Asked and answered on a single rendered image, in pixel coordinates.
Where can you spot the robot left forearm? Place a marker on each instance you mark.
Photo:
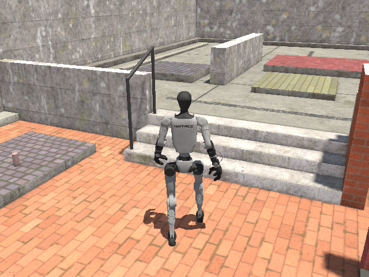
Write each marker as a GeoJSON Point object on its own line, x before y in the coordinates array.
{"type": "Point", "coordinates": [158, 149]}

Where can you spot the right robot thigh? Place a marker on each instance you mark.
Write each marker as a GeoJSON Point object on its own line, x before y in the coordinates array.
{"type": "Point", "coordinates": [198, 170]}

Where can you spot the right robot hand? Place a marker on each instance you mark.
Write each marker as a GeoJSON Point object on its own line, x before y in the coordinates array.
{"type": "Point", "coordinates": [218, 173]}

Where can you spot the left robot hand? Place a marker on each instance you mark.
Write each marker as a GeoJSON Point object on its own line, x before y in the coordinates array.
{"type": "Point", "coordinates": [157, 159]}

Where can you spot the robot right foot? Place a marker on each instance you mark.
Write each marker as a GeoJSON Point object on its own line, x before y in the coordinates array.
{"type": "Point", "coordinates": [199, 217]}

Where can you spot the right robot upper arm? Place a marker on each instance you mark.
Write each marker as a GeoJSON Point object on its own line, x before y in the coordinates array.
{"type": "Point", "coordinates": [201, 121]}

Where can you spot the robot right forearm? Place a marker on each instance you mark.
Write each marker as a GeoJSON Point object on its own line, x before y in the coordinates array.
{"type": "Point", "coordinates": [213, 156]}

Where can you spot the left robot upper arm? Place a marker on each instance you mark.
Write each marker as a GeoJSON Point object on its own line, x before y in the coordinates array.
{"type": "Point", "coordinates": [163, 130]}

